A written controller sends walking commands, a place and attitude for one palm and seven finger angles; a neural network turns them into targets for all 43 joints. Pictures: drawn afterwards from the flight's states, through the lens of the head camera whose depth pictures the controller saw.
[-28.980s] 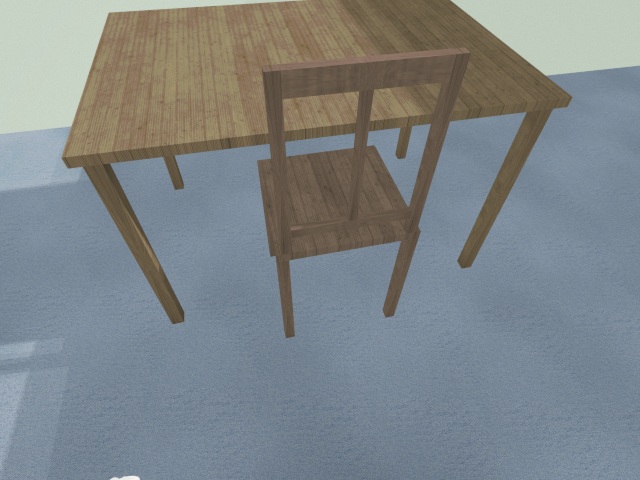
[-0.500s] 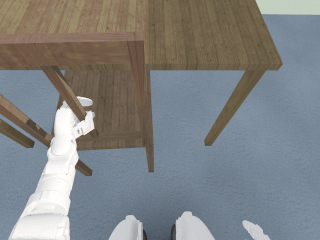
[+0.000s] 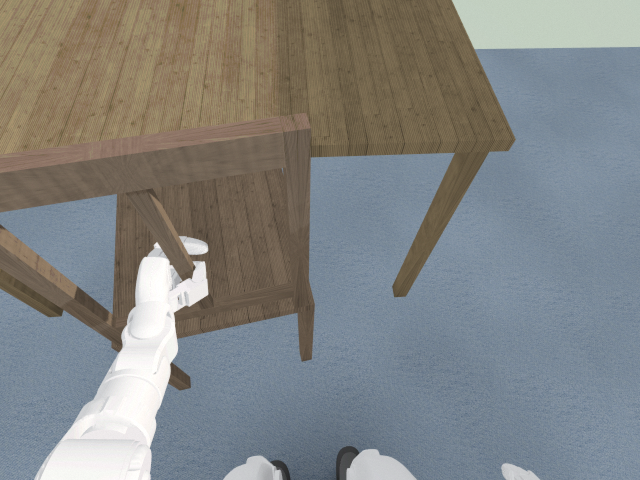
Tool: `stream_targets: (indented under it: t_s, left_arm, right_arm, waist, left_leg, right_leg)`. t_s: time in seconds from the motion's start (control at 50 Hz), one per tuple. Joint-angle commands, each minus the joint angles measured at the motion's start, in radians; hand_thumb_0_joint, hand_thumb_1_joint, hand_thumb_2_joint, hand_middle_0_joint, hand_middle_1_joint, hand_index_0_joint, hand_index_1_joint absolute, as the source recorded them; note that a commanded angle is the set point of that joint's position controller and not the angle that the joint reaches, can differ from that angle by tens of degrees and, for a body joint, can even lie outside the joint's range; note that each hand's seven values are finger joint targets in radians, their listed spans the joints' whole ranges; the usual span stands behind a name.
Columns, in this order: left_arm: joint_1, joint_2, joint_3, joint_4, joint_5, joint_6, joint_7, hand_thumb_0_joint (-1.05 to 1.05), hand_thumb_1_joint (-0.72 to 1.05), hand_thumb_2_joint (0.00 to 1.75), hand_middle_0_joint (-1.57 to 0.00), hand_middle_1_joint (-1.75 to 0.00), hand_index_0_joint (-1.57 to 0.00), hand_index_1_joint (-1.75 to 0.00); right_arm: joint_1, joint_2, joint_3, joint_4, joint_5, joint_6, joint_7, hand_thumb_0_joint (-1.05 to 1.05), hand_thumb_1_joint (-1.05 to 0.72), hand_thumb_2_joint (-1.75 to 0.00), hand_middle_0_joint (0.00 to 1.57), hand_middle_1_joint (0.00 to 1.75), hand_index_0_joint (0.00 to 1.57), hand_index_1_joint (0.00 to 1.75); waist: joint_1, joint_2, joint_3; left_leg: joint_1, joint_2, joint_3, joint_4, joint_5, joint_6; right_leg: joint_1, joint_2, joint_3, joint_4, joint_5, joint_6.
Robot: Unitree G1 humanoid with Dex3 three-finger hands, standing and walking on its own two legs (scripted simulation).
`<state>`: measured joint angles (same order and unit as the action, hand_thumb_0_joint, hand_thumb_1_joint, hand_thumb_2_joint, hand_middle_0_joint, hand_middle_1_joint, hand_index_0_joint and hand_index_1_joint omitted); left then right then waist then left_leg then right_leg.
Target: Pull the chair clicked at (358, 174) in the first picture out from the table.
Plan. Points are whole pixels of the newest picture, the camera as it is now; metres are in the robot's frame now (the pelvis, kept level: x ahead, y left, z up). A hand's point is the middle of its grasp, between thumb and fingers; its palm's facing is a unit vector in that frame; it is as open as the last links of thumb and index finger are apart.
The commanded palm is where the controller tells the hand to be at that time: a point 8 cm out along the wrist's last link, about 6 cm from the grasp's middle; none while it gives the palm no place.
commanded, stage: step backward, pulling the chair out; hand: left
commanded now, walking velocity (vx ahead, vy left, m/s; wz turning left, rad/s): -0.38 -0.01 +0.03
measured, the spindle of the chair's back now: (180, 259) +0.41 +0.19 -0.04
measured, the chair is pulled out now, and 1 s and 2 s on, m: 0.08 0.13 0.13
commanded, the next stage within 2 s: none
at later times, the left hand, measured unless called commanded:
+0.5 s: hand (218, 311) +0.34 +0.13 -0.05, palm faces +0.08 -0.98 -0.19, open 5.2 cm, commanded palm +0.32 +0.18 -0.05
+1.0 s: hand (219, 311) +0.34 +0.13 -0.05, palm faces +0.11 -0.97 -0.20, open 5.2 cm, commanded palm +0.32 +0.18 -0.05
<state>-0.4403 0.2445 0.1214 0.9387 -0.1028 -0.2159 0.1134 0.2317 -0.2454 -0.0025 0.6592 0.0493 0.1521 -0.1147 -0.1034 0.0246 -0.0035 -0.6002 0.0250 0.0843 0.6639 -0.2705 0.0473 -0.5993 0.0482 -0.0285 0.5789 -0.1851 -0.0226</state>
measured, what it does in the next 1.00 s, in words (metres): stands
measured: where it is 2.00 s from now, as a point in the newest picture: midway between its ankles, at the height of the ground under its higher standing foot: outside the picture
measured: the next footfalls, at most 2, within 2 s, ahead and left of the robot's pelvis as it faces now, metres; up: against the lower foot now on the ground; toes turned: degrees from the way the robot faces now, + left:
none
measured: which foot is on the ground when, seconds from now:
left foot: down 0.00-1.00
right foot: down 0.00-1.00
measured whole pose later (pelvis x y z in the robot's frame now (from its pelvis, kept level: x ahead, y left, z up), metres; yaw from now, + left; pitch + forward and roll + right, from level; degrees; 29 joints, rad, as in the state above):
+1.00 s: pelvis -0.03 -0.02 +0.00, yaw +1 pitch +8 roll +0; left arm -0.48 0.20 0.06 1.03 -0.10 -0.22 0.13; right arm 0.19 -0.26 0.00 0.74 0.07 0.05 -0.13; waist -0.07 0.04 0.05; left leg -0.56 0.02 0.07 0.63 -0.21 0.02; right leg -0.57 0.04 -0.05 0.59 -0.16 -0.05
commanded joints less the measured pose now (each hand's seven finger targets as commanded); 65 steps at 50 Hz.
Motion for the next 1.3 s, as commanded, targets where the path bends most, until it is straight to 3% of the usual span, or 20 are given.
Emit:
stream_targets:
  t_s: [0.0, 0.06, 0.1, 0.18, 0.2, 0.22, 0.32, 0.4, 0.48, 0.5, 0.56, 0.6, 0.64, 0.76, 0.8, 0.86, 1.02, 1.18, 1.2, 1.28]
  left_arm:
    - [-0.288, 0.205, -0.015, -0.155, 0.054, -0.026, 0.019, 0.00, 0.90, 0.90, -0.50, -1.45, -0.50, -1.45]
    - [-0.311, 0.181, -0.039, -0.147, 0.051, -0.033, 0.022, 0.00, 0.90, 0.90, -0.50, -1.45, -0.50, -1.45]
    - [-0.317, 0.209, -0.023, -0.131, 0.052, -0.034, 0.029, 0.00, 0.90, 0.90, -0.50, -1.45, -0.50, -1.45]
    - [-0.347, 0.186, -0.052, -0.126, 0.049, -0.034, 0.036, 0.00, 0.90, 0.90, -0.50, -1.45, -0.50, -1.45]
    - [-0.335, 0.217, -0.030, -0.114, 0.053, -0.032, 0.042, 0.00, 0.90, 0.90, -0.50, -1.45, -0.50, -1.45]
    - [-0.340, 0.196, -0.050, -0.112, 0.055, -0.032, 0.043, 0.00, 0.90, 0.90, -0.50, -1.45, -0.50, -1.45]
    - [-0.360, 0.193, -0.065, -0.108, 0.057, -0.026, 0.051, 0.00, 0.90, 0.90, -0.50, -1.45, -0.50, -1.45]
    - [-0.350, 0.183, -0.073, -0.105, 0.053, -0.020, 0.050, 0.00, 0.90, 0.90, -0.50, -1.45, -0.50, -1.45]
    - [-0.361, 0.133, -0.107, -0.124, 0.044, -0.019, 0.040, 0.00, 0.90, 0.90, -0.50, -1.45, -0.50, -1.45]
    - [-0.349, 0.157, -0.083, -0.108, 0.046, -0.017, 0.042, 0.00, 0.90, 0.90, -0.50, -1.45, -0.50, -1.45]
    - [-0.370, 0.127, -0.106, -0.123, 0.043, -0.019, 0.033, 0.00, 0.90, 0.90, -0.50, -1.45, -0.50, -1.45]
    - [-0.357, 0.151, -0.079, -0.103, 0.044, -0.016, 0.034, 0.00, 0.90, 0.90, -0.50, -1.45, -0.50, -1.45]
    - [-0.371, 0.136, -0.092, -0.121, 0.044, -0.017, 0.029, 0.00, 0.90, 0.90, -0.50, -1.45, -0.50, -1.45]
    - [-0.378, 0.154, -0.080, -0.110, 0.046, -0.020, 0.030, 0.00, 0.90, 0.90, -0.50, -1.45, -0.50, -1.45]
    - [-0.365, 0.188, -0.051, -0.085, 0.053, -0.025, 0.036, 0.00, 0.90, 0.90, -0.50, -1.45, -0.50, -1.45]
    - [-0.379, 0.172, -0.067, -0.096, 0.055, -0.033, 0.035, 0.00, 0.90, 0.90, -0.50, -1.45, -0.50, -1.45]
    - [-0.386, 0.200, -0.059, -0.092, 0.060, -0.025, 0.045, 0.00, 0.90, 0.90, -0.50, -1.45, -0.50, -1.45]
    - [-0.385, 0.142, -0.097, -0.116, 0.047, -0.019, 0.030, 0.00, 0.90, 0.90, -0.50, -1.45, -0.50, -1.45]
    - [-0.382, 0.164, -0.078, -0.104, 0.048, -0.018, 0.032, 0.00, 0.90, 0.90, -0.50, -1.45, -0.50, -1.45]
    - [-0.386, 0.138, -0.090, -0.121, 0.042, -0.018, 0.022, 0.00, 0.90, 0.90, -0.50, -1.45, -0.50, -1.45]
  right_arm:
    - [0.028, -0.172, -0.053, -0.070, -0.002, -0.038, -0.025, 0.00, -0.90, -0.90, 0.20, 0.30, 0.20, 0.30]
    - [0.018, -0.159, -0.047, -0.058, 0.002, -0.050, -0.026, 0.00, -0.90, -0.90, 0.20, 0.30, 0.20, 0.30]
    - [0.016, -0.167, -0.048, -0.052, 0.006, -0.056, -0.031, 0.00, -0.90, -0.90, 0.20, 0.30, 0.20, 0.30]
    - [0.006, -0.151, -0.039, -0.044, 0.018, -0.066, -0.030, 0.00, -0.90, -0.90, 0.20, 0.30, 0.20, 0.30]
    - [0.011, -0.161, -0.044, -0.042, 0.018, -0.068, -0.031, 0.00, -0.90, -0.90, 0.20, 0.30, 0.20, 0.30]
    - [0.016, -0.155, -0.041, -0.037, 0.020, -0.069, -0.029, 0.00, -0.90, -0.90, 0.20, 0.30, 0.20, 0.30]
    - [0.013, -0.156, -0.039, -0.032, 0.028, -0.077, -0.027, 0.00, -0.90, -0.90, 0.20, 0.30, 0.20, 0.30]
    - [-0.003, -0.167, -0.040, -0.035, 0.031, -0.083, -0.033, 0.00, -0.90, -0.90, 0.20, 0.30, 0.20, 0.30]
    - [-0.013, -0.158, -0.036, -0.034, 0.028, -0.091, -0.038, 0.00, -0.90, -0.90, 0.20, 0.30, 0.20, 0.30]
    - [-0.013, -0.172, -0.043, -0.029, 0.026, -0.093, -0.041, 0.00, -0.90, -0.90, 0.20, 0.30, 0.20, 0.30]
    - [-0.016, -0.160, -0.041, -0.027, 0.020, -0.098, -0.041, 0.00, -0.90, -0.90, 0.20, 0.30, 0.20, 0.30]
    - [-0.016, -0.171, -0.047, -0.024, 0.018, -0.100, -0.043, 0.00, -0.90, -0.90, 0.20, 0.30, 0.20, 0.30]
    - [-0.017, -0.159, -0.044, -0.024, 0.014, -0.103, -0.042, 0.00, -0.90, -0.90, 0.20, 0.30, 0.20, 0.30]
    - [-0.008, -0.151, -0.043, -0.021, 0.017, -0.115, -0.040, 0.00, -0.90, -0.90, 0.20, 0.30, 0.20, 0.30]
    - [0.004, -0.159, -0.049, -0.010, 0.015, -0.123, -0.040, 0.00, -0.90, -0.90, 0.20, 0.30, 0.20, 0.30]
    - [0.007, -0.149, -0.045, -0.005, 0.018, -0.129, -0.036, 0.00, -0.90, -0.90, 0.20, 0.30, 0.20, 0.30]
    - [0.012, -0.158, -0.045, -0.004, 0.024, -0.127, -0.035, 0.00, -0.90, -0.90, 0.20, 0.30, 0.20, 0.30]
    - [-0.011, -0.157, -0.039, -0.018, 0.025, -0.128, -0.044, 0.00, -0.90, -0.90, 0.20, 0.30, 0.20, 0.30]
    - [-0.016, -0.166, -0.043, -0.015, 0.021, -0.129, -0.046, 0.00, -0.90, -0.90, 0.20, 0.30, 0.20, 0.30]
    - [-0.022, -0.156, -0.041, -0.025, 0.015, -0.131, -0.045, 0.00, -0.90, -0.90, 0.20, 0.30, 0.20, 0.30]
  waist:
    - [0.021, 0.148, -0.421]
    - [0.022, 0.113, -0.413]
    - [0.024, 0.095, -0.403]
    - [0.023, 0.032, -0.401]
    - [0.023, 0.025, -0.394]
    - [0.020, 0.015, -0.402]
    - [0.021, 0.012, -0.391]
    - [0.028, 0.035, -0.376]
    - [0.037, 0.081, -0.391]
    - [0.039, 0.084, -0.380]
    - [0.040, 0.108, -0.392]
    - [0.044, 0.104, -0.377]
    - [0.045, 0.109, -0.385]
    - [0.040, 0.024, -0.390]
    - [0.035, 0.003, -0.389]
    - [0.034, 0.022, -0.413]
    - [0.033, 0.012, -0.403]
    - [0.043, 0.093, -0.403]
    - [0.044, 0.101, -0.389]
    - [0.050, 0.126, -0.376]
  left_leg:
    - [0.304, 0.137, -0.177, -0.113, 0.319, -0.016]
    - [0.276, 0.129, -0.169, -0.118, 0.240, -0.014]
    - [0.254, 0.119, -0.163, -0.116, 0.192, -0.014]
    - [0.230, 0.083, -0.135, -0.091, 0.090, -0.023]
    - [0.228, 0.071, -0.127, -0.080, 0.069, -0.024]
    - [0.228, 0.062, -0.121, -0.077, 0.059, -0.029]
    - [0.244, 0.043, -0.106, -0.077, 0.027, -0.035]
    - [0.253, 0.070, -0.139, -0.118, 0.061, -0.023]
    - [0.260, 0.113, -0.176, -0.169, 0.115, -0.011]
    - [0.258, 0.120, -0.183, -0.174, 0.120, -0.006]
    - [0.268, 0.138, -0.188, -0.179, 0.146, -0.007]
    - [0.255, 0.145, -0.193, -0.179, 0.138, -0.004]
    - [0.248, 0.148, -0.188, -0.174, 0.145, -0.006]
    - [0.250, 0.105, -0.142, -0.108, 0.094, -0.026]
    - [0.270, 0.087, -0.129, -0.082, 0.102, -0.031]
    - [0.286, 0.083, -0.125, -0.081, 0.123, -0.034]
    - [0.281, 0.058, -0.111, -0.074, 0.110, -0.037]
    - [0.303, 0.125, -0.173, -0.161, 0.200, -0.016]
    - [0.294, 0.136, -0.185, -0.173, 0.201, -0.006]
    - [0.288, 0.158, -0.185, -0.190, 0.166, -0.005]
  right_leg:
    - [0.137, -0.056, 0.060, -0.017, 0.084, 0.034]
    - [0.160, -0.068, 0.069, -0.024, 0.062, 0.036]
    - [0.160, -0.078, 0.080, -0.033, 0.050, 0.036]
    - [0.186, -0.123, 0.113, -0.080, 0.017, 0.039]
    - [0.177, -0.135, 0.129, -0.098, 0.004, 0.038]
    - [0.197, -0.149, 0.129, -0.105, 0.011, 0.037]
    - [0.213, -0.184, 0.150, -0.150, -0.008, 0.042]
    - [0.194, -0.146, 0.116, -0.133, -0.041, 0.047]
    - [0.208, -0.097, 0.079, -0.065, -0.032, 0.041]
    - [0.195, -0.087, 0.076, -0.056, -0.035, 0.039]
    - [0.198, -0.077, 0.072, -0.019, -0.030, 0.033]
    - [0.189, -0.073, 0.076, -0.009, -0.042, 0.029]
    - [0.205, -0.078, 0.080, 0.003, -0.032, 0.027]
    - [0.193, -0.124, 0.127, -0.068, -0.021, 0.027]
    - [0.173, -0.138, 0.146, -0.099, -0.003, 0.028]
    - [0.192, -0.145, 0.144, -0.101, 0.031, 0.034]
    - [0.218, -0.177, 0.159, -0.142, 0.054, 0.048]
    - [0.203, -0.093, 0.083, -0.056, 0.021, 0.040]
    - [0.193, -0.083, 0.082, -0.041, 0.002, 0.039]
    - [0.201, -0.074, 0.078, -0.002, -0.036, 0.026]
